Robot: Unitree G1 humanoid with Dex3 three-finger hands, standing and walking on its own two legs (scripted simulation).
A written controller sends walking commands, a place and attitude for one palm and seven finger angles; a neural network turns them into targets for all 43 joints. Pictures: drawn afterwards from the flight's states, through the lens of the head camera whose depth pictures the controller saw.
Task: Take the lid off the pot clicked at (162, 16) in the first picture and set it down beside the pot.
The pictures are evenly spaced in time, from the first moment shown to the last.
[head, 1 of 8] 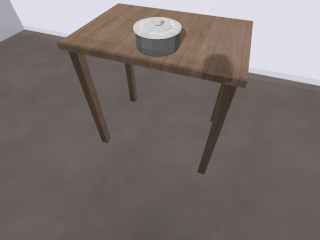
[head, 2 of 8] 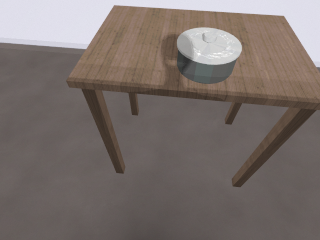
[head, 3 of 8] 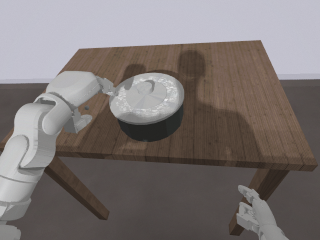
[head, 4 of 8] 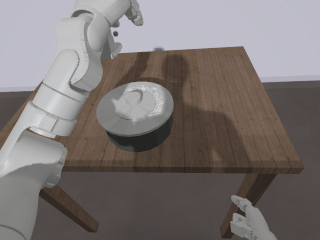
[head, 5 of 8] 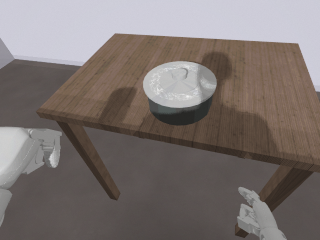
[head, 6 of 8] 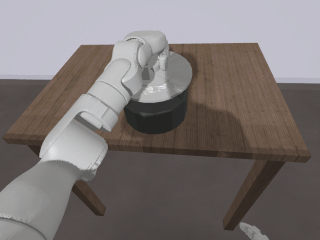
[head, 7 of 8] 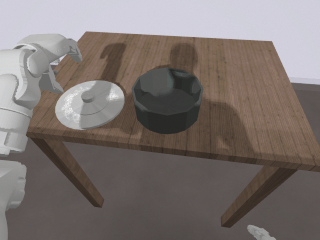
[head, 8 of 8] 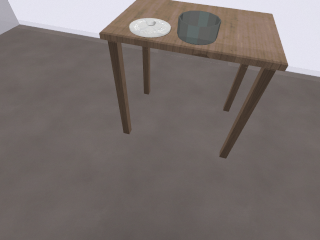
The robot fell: no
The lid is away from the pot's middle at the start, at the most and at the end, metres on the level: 0.00 0.25 0.24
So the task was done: no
